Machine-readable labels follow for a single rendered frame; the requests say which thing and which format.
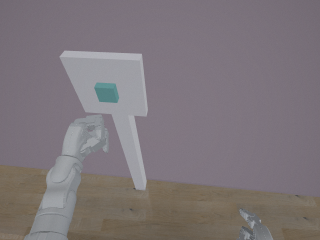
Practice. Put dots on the button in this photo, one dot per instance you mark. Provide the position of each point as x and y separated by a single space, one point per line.
106 92

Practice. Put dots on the right robot hand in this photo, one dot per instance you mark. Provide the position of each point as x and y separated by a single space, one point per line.
260 231

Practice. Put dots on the panel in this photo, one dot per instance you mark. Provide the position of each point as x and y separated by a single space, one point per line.
126 70

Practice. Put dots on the left robot hand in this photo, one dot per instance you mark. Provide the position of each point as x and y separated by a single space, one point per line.
79 143

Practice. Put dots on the left robot forearm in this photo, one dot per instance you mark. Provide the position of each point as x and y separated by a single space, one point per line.
56 209

